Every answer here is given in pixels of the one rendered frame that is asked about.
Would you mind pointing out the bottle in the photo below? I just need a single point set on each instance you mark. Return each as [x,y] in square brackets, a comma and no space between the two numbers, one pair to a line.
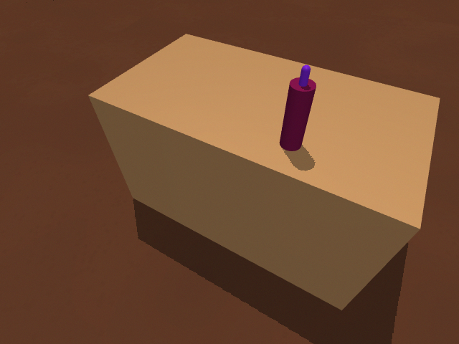
[298,106]

